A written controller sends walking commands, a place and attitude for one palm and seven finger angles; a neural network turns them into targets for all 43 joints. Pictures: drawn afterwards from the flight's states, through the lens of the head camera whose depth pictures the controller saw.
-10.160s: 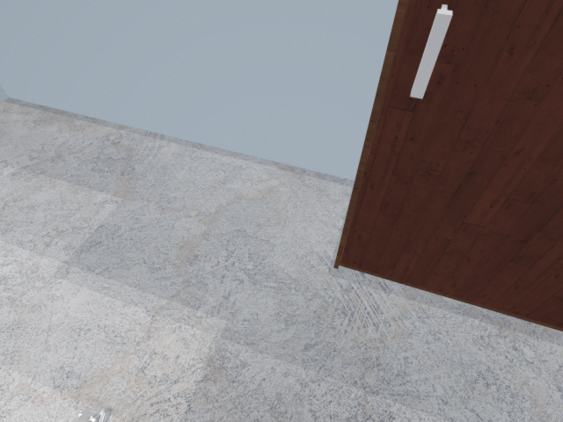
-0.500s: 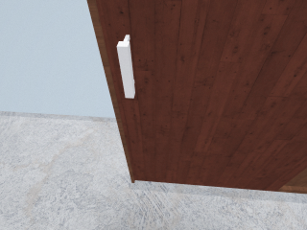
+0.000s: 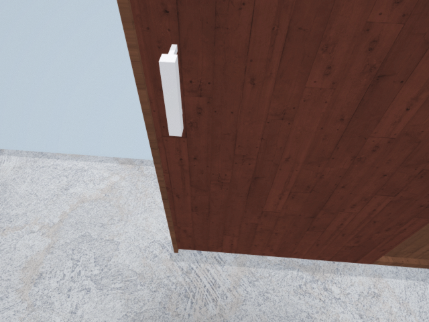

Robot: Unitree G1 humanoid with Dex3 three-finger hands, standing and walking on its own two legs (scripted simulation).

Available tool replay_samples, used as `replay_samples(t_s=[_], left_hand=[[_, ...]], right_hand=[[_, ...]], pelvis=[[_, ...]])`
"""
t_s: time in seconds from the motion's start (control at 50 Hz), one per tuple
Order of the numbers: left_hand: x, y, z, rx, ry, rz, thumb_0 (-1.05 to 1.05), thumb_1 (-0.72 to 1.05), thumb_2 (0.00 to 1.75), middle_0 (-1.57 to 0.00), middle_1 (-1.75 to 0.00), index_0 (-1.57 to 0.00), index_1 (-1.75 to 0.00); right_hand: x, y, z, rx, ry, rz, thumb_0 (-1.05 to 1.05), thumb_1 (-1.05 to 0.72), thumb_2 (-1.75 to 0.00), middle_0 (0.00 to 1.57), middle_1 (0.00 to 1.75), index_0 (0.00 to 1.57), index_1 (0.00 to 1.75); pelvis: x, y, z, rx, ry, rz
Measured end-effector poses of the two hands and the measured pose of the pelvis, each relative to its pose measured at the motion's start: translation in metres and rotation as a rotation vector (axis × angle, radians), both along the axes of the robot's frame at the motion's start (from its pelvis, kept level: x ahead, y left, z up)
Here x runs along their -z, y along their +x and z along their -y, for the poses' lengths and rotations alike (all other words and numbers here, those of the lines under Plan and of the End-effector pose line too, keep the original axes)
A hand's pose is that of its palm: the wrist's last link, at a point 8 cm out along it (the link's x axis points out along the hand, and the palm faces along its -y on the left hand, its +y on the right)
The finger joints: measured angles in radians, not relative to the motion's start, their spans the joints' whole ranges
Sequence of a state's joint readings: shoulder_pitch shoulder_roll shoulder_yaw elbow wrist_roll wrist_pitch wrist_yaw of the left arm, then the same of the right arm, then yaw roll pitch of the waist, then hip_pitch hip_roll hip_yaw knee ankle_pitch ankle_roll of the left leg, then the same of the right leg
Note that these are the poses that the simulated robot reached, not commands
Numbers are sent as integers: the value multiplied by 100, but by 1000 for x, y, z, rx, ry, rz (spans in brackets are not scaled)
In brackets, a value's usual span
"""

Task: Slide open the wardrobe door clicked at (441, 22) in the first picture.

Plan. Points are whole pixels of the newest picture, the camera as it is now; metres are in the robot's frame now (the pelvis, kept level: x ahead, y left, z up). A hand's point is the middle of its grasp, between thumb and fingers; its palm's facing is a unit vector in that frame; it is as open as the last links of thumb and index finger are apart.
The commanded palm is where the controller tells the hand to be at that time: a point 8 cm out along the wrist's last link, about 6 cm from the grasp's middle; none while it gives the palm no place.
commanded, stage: come to a stop and stand still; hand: left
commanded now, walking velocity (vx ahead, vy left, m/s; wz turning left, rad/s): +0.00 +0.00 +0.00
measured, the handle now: (175, 92) +0.50 +0.11 +0.17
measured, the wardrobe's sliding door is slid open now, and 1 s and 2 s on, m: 0.00 0.00 0.00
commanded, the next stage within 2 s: look again from close up in 0.36 s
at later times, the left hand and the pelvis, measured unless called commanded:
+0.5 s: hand out of the picture +0.03 +0.20 -0.17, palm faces +0.00 -0.98 -0.21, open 7.3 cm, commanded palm none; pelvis +0.02 +0.01 +0.00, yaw -1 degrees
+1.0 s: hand out of the picture +0.05 +0.20 -0.17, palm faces -0.01 -0.97 -0.23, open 7.3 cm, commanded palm none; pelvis +0.02 +0.01 +0.01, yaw +0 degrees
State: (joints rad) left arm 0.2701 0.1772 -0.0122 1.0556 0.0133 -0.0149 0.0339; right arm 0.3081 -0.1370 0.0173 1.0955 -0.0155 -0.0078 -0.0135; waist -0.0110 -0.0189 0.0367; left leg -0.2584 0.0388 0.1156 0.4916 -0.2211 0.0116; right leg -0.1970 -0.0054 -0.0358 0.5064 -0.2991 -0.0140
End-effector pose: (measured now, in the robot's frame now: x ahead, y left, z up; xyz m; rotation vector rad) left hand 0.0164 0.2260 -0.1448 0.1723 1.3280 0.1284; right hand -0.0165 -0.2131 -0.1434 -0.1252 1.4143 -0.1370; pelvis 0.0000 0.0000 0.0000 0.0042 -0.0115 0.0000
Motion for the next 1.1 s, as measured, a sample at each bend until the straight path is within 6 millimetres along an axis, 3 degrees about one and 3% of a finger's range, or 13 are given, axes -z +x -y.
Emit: replay_samples(t_s=[0.26, 0.44, 0.82, 1.1], left_hand=[[1, 1, -4, -11, -11, -36, 0, 91, 90, -20, -30, -20, -30], [-2, 9, -15, -9, 9, -30, 0, 90, 90, -20, -30, -20, -30], [-9, 31, -30, 11, 39, 4, 0, 90, 90, -20, -30, -20, -30], [-10, 30, -24, 8, 34, 0, 0, 90, 90, -20, -30, -20, -30]], right_hand=[[-7, 57, 11, -32, -46, 96, 1, -92, -90, 20, 30, 20, 29], [-10, 79, 13, -50, -55, 131, 0, -91, -90, 20, 30, 20, 29], [-11, 73, 20, -45, -69, 98, 0, -91, -90, 20, 30, 20, 30], [-10, 66, 22, -41, -63, 81, 0, -91, -90, 20, 30, 20, 30]], pelvis=[[-2, 14, -5, 8, 1, 0], [-3, 19, -7, 9, 1, 1], [-5, 23, -9, 10, 4, 0], [-7, 24, -6, 8, 6, 2]])
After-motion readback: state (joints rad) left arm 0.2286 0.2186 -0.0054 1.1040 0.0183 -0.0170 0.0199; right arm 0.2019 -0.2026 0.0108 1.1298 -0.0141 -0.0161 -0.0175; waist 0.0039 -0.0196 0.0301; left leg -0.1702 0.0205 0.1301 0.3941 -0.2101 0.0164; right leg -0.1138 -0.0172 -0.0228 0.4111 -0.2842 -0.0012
